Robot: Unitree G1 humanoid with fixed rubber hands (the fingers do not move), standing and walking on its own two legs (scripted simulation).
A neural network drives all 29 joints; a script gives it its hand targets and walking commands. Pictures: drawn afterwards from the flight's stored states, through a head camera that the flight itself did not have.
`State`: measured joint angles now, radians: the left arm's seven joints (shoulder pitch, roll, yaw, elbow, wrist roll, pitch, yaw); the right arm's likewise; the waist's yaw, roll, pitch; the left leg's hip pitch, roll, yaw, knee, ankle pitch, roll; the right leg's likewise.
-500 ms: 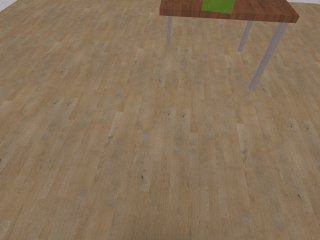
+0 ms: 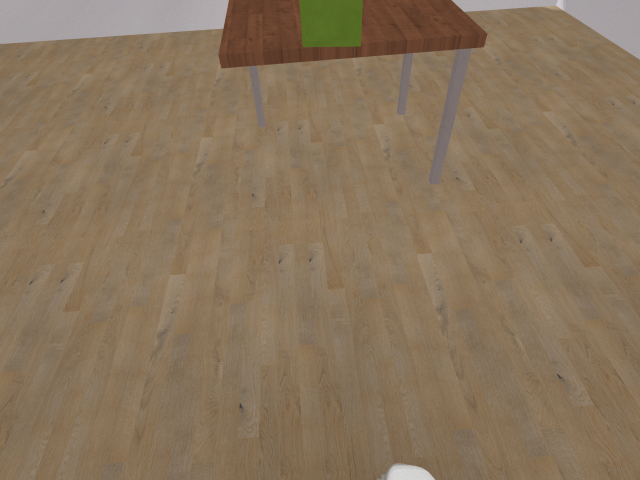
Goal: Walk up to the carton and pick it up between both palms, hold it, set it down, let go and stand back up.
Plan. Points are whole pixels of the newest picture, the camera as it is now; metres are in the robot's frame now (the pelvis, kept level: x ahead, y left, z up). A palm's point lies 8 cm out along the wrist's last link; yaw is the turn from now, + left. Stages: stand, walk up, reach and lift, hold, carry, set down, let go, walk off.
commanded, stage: walk up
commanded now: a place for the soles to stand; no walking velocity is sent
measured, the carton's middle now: out of the picture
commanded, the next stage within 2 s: none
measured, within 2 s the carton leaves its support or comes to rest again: neither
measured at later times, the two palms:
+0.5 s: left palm (141, 441) +0.21 +0.28 -0.14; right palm (452, 318) +0.38 -0.21 -0.11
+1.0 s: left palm (232, 225) +0.62 +0.20 -0.11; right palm (480, 297) +0.45 -0.29 -0.15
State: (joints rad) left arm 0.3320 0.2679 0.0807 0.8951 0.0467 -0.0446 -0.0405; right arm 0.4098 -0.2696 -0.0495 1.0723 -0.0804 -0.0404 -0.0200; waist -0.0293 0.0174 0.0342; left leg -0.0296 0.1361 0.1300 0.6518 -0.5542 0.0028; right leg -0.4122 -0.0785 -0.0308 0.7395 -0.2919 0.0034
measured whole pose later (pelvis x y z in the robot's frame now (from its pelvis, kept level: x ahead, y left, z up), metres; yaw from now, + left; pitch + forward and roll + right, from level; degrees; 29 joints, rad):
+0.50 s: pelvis +0.24 +0.03 -0.02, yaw +0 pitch -4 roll +0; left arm 0.49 0.26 0.02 0.85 0.06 -0.06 -0.01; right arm 0.21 -0.23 -0.02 0.72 -0.06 -0.06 0.04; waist 0.06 -0.02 0.06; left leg -0.54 0.06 0.09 0.78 -0.18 0.03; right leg -0.07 -0.11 -0.03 0.86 -0.64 0.00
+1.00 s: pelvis +0.48 -0.03 -0.02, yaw -8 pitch -4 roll +1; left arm 0.30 0.22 0.03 0.67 0.01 -0.06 0.00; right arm 0.41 -0.30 0.00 0.81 -0.05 0.00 0.02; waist -0.02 0.04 0.07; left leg -0.29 0.10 0.03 1.19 -0.57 0.00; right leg -0.50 -0.03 -0.05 0.93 -0.36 -0.02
